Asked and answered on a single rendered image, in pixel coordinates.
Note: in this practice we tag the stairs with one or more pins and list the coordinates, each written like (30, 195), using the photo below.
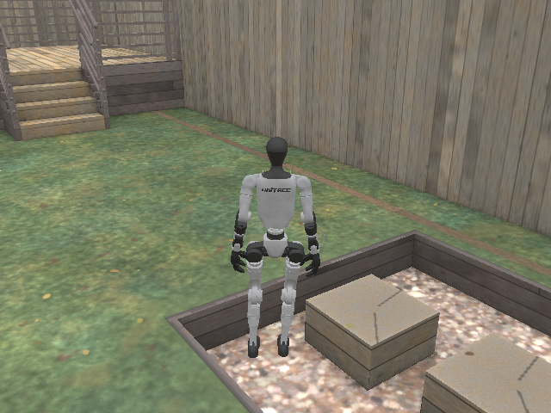
(54, 102)

